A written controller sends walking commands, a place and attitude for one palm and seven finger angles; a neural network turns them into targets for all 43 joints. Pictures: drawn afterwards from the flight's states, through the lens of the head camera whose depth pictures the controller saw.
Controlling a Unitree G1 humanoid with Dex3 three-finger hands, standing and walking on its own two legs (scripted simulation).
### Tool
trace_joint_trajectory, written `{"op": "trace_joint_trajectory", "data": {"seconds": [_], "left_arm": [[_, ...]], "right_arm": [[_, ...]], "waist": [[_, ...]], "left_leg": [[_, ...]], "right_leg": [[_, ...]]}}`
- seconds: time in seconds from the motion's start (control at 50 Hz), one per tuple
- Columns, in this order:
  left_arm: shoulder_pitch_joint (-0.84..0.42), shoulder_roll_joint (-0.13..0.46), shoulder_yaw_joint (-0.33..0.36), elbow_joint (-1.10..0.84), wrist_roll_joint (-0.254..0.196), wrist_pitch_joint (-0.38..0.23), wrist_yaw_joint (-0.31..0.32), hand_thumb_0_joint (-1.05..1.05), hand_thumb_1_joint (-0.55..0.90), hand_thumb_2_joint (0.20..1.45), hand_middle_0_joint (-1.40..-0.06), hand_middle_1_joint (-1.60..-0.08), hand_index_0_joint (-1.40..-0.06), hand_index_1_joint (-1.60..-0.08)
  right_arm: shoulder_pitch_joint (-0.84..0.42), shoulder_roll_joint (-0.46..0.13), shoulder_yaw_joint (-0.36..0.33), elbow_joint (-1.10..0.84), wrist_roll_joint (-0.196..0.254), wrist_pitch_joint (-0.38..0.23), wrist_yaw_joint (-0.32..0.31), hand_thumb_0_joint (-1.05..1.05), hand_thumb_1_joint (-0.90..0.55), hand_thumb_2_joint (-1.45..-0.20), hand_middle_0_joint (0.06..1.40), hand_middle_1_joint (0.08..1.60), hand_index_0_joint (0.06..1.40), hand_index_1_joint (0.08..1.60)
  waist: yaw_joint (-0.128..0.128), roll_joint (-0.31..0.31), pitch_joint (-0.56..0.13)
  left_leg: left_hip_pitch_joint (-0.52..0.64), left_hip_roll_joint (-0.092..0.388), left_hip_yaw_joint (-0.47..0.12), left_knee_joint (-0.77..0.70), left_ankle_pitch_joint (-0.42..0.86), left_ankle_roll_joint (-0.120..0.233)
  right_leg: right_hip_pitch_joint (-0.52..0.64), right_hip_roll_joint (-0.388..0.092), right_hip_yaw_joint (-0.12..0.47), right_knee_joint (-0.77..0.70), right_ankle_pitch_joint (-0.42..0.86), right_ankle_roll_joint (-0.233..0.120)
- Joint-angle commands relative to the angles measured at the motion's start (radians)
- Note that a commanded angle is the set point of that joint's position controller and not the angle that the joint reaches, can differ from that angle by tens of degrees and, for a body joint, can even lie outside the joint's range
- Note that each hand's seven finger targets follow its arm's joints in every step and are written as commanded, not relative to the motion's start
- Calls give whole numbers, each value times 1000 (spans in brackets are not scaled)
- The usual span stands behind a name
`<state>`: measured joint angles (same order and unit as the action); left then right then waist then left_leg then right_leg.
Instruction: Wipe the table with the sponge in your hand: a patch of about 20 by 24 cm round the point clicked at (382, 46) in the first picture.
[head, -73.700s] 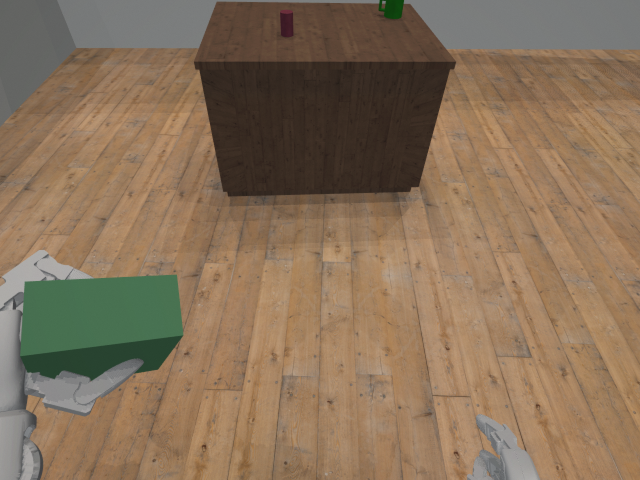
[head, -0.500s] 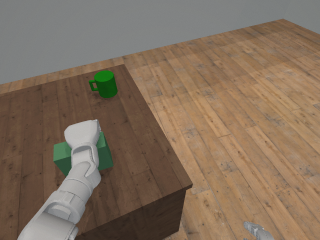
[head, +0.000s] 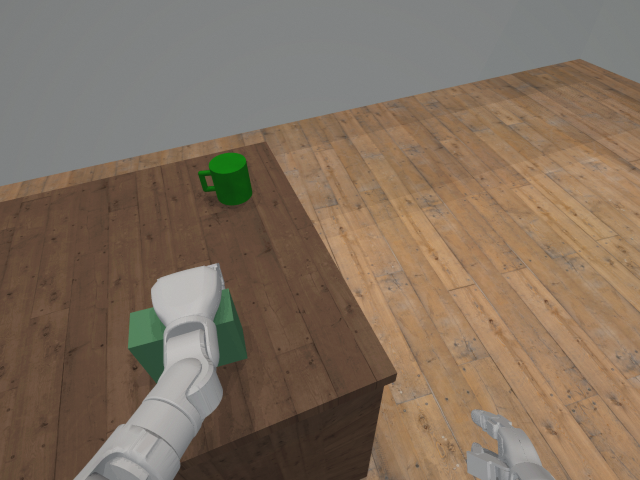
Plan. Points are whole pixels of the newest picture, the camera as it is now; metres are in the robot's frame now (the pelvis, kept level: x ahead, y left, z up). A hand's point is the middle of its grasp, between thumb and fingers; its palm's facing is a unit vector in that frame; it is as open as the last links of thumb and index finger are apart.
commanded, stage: wipe back along the middle lane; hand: left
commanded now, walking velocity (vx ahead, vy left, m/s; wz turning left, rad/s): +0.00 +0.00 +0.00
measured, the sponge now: (195, 342) +0.32 +0.23 -0.04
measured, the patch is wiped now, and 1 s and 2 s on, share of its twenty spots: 0.60 0.85 0.85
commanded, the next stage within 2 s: slide across to the third lane in 0.50 s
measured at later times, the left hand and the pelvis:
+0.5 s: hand (213, 348) +0.28 +0.18 +0.02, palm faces -0.02 -0.08 -1.00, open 9.7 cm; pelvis -0.01 -0.02 +0.00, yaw +0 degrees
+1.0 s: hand (246, 348) +0.28 +0.13 +0.02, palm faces -0.05 -0.07 -1.00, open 9.7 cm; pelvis -0.02 -0.04 +0.00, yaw +0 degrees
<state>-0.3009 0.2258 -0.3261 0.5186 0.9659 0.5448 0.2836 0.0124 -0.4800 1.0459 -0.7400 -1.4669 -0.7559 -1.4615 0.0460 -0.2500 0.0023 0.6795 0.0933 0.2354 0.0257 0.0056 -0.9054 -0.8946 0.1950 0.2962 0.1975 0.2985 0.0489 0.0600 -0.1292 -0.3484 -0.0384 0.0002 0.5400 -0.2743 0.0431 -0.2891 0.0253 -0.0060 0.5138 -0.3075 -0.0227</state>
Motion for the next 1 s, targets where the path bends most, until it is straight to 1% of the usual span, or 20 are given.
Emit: {"op": "trace_joint_trajectory", "data": {"seconds": [0.0,0.04,0.08,0.12,0.18,0.24,0.28,0.34,0.38,0.4,0.48,0.52,0.58,0.6,0.66,0.68,0.8,0.88,0.94,0.98], "left_arm": [[-132,10,10,-139,-20,9,-25,0,100,1300,-1200,-1600,-1200,-1600],[-93,-22,-21,-160,-24,13,-31,0,100,1300,-1200,-1600,-1200,-1600],[-85,20,18,-178,-25,17,-31,0,100,1300,-1200,-1600,-1200,-1600],[-72,-27,-36,-199,-24,18,-36,0,100,1300,-1200,-1600,-1200,-1600],[-22,1,-1,-222,-25,20,-37,0,100,1300,-1200,-1600,-1200,-1600],[22,-37,-53,-260,-23,20,-40,0,100,1300,-1200,-1600,-1200,-1600],[36,-3,-19,-272,-19,23,-39,0,100,1300,-1200,-1600,-1200,-1600],[44,-49,-71,-294,-18,28,-42,0,100,1300,-1200,-1600,-1200,-1600],[52,7,-18,-304,-17,33,-40,0,100,1300,-1200,-1600,-1200,-1600],[43,-38,-67,-311,-14,33,-43,0,100,1300,-1200,-1600,-1200,-1600],[86,-4,-30,-323,-11,32,-44,0,100,1300,-1200,-1600,-1200,-1600],[84,-32,-62,-328,-13,31,-44,0,100,1300,-1200,-1600,-1200,-1600],[83,37,12,-314,-8,29,-39,0,100,1300,-1200,-1600,-1200,-1600],[50,-23,-56,-340,-6,27,-41,0,100,1300,-1200,-1600,-1200,-1600],[-24,-42,-89,-364,-6,22,-42,0,100,1300,-1200,-1600,-1200,-1600],[-49,-5,-54,-378,-8,20,-41,0,100,1300,-1200,-1600,-1200,-1600],[-184,-44,-97,-356,-14,-18,-35,0,100,1300,-1200,-1600,-1200,-1600],[-193,-10,-42,-300,-10,-27,-17,0,100,1300,-1200,-1600,-1200,-1600],[-221,-84,-106,-273,-14,-21,-3,0,100,1300,-1200,-1600,-1200,-1600],[-239,-62,-76,-259,-19,-19,7,0,100,1300,-1200,-1600,-1200,-1600]], "right_arm": [[-189,-114,-39,-162,5,-43,3,0,-900,-900,200,300,200,300],[-196,-110,-40,-171,5,-44,11,0,-900,-900,200,300,200,300],[-211,-114,-39,-173,6,-40,12,0,-900,-900,200,300,200,300],[-213,-108,-37,-180,7,-41,15,0,-900,-900,200,300,200,300],[-227,-110,-37,-183,6,-40,19,0,-900,-900,200,300,200,300],[-239,-103,-35,-190,7,-39,25,0,-900,-900,200,300,200,300],[-251,-109,-35,-187,6,-37,27,0,-900,-900,200,300,200,300],[-257,-99,-33,-193,8,-41,30,0,-900,-900,200,300,200,300],[-270,-106,-32,-190,8,-39,28,0,-900,-900,200,300,200,300],[-268,-100,-31,-192,8,-41,27,0,-900,-900,200,300,200,300],[-281,-105,-32,-193,6,-43,28,0,-900,-900,200,300,200,300],[-277,-97,-31,-195,9,-46,28,0,-900,-900,200,300,200,300],[-281,-106,-32,-185,6,-48,21,0,-900,-900,200,300,200,300],[-281,-98,-29,-189,7,-49,20,0,-900,-900,200,300,200,300],[-286,-93,-34,-188,9,-57,17,0,-900,-900,200,300,200,300],[-288,-98,-35,-187,9,-59,15,0,-900,-900,200,300,200,300],[-275,-86,-36,-172,10,-87,1,0,-900,-900,200,300,200,300],[-272,-91,-37,-154,5,-93,-4,0,-900,-900,200,300,200,300],[-275,-83,-36,-150,8,-100,2,0,-900,-900,200,300,200,300],[-271,-84,-39,-146,7,-103,6,0,-900,-900,200,300,200,300]], "waist": [[5,-101,-167],[6,-125,-161],[15,-110,-159],[8,-120,-149],[22,-132,-160],[15,-143,-144],[25,-122,-134],[15,-140,-111],[28,-126,-104],[17,-128,-106],[32,-140,-121],[23,-146,-106],[33,-146,-94],[19,-132,-114],[6,-123,-102],[12,-98,-110],[-2,-102,-132],[11,-150,-142],[0,-164,-129],[8,-158,-149]], "left_leg": [[142,29,-56,-42,304,-13],[140,29,-55,-37,307,-8],[132,29,-59,-43,293,-11],[135,27,-56,-38,284,-6],[128,26,-56,-36,303,-6],[128,22,-50,-31,288,-3],[119,21,-53,-37,281,-6],[120,19,-46,-33,258,0],[111,18,-56,-45,233,-4],[119,15,-44,-38,233,0],[107,12,-48,-40,226,-2],[110,11,-40,-37,212,1],[90,7,-46,-42,192,-3],[105,5,-35,-38,196,1],[124,6,-35,-37,187,6],[128,8,-46,-45,179,3],[154,7,-38,-50,148,8],[133,4,-34,-54,148,3],[132,5,-21,-47,157,2],[129,3,-20,-51,161,1]], "right_leg": [[46,12,-7,-32,340,-62],[48,12,-7,-33,352,-61],[54,14,2,-31,340,-65],[47,13,-4,-30,334,-62],[73,13,10,-26,375,-65],[70,10,11,-26,373,-60],[71,13,27,-26,369,-67],[62,11,21,-31,349,-61],[60,15,41,-36,319,-67],[63,10,33,-32,326,-61],[77,13,53,-32,334,-65],[70,9,41,-34,323,-58],[72,13,68,-41,313,-64],[77,7,57,-35,317,-58],[56,5,58,-50,294,-56],[52,11,68,-52,272,-62],[45,7,50,-59,218,-54],[66,7,71,-72,248,-53],[56,1,54,-67,271,-46],[74,2,62,-69,282,-48]]}}
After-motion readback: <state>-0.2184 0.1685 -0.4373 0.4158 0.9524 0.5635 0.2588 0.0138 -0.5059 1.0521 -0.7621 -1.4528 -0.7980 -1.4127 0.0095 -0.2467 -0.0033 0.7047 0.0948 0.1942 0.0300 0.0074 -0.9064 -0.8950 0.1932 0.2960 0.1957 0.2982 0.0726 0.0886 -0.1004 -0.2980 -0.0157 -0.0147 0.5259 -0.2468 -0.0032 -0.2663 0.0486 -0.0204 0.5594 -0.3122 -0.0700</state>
